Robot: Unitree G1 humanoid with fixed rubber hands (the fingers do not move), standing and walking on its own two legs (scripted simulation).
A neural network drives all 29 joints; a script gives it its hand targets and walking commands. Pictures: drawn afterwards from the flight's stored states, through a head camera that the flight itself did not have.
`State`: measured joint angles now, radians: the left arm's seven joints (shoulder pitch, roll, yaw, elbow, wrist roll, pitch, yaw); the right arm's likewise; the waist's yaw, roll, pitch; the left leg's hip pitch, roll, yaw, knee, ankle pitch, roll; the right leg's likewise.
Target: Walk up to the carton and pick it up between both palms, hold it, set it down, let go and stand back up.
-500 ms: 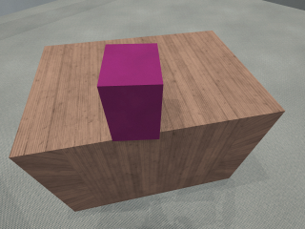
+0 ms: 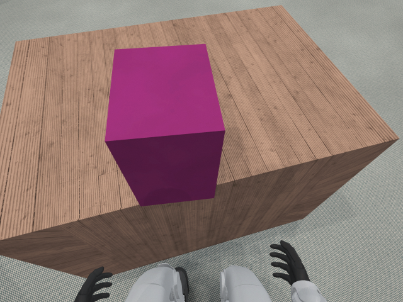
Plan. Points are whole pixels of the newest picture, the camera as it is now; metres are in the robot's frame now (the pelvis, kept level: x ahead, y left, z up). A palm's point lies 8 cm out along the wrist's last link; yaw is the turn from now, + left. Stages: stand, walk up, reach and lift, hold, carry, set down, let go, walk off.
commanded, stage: walk up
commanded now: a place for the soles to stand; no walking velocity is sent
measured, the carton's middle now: (170, 132) +0.40 +0.07 +0.07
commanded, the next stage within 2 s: none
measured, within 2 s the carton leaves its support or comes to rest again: neither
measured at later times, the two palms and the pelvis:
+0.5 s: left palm out of the picture +0.05 +0.19 -0.08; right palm out of the picture +0.03 -0.24 -0.11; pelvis -0.05 -0.02 +0.02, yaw +7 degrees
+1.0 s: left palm out of the picture -0.01 +0.18 -0.09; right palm out of the picture +0.09 -0.23 -0.09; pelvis -0.03 -0.04 +0.03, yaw +9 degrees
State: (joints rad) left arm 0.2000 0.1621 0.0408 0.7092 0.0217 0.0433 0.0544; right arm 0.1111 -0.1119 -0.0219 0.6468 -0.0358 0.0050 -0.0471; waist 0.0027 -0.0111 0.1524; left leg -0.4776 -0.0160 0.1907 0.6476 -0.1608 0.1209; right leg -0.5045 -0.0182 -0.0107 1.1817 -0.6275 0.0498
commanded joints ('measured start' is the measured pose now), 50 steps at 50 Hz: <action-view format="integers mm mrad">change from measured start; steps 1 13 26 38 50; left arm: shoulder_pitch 70 -109 26 101 158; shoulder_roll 26 62 136 65 94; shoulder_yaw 5 23 24 7 25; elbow -85 -209 -150 -76 -53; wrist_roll -4 10 14 11 -7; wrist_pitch -4 -61 -46 -72 -82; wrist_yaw -6 4 -52 -77 -66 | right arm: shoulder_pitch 25 113 291 203 198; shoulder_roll -181 -157 -80 -98 -83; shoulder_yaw -65 -49 -20 -22 -11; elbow -101 -15 -39 -45 43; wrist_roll -2 7 -15 21 4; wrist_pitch -7 39 -18 -61 -50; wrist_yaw -13 7 36 38 21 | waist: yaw -14 -19 -15 -2 -11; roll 56 -111 -100 108 -18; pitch -299 -226 -197 -134 -117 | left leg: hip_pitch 172 -246 252 133 235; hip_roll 328 -92 -15 110 72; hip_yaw -366 -311 -127 -348 -265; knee -249 725 -142 -263 -196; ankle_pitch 269 -317 -203 -128 -41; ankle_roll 186 -214 -131 -83 -124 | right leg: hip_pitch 68 289 154 304 315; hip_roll -16 -268 -223 -41 -99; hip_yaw -13 221 39 31 72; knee -91 -799 -793 -729 -834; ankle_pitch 54 512 120 363 508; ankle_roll -7 -223 -183 -93 -98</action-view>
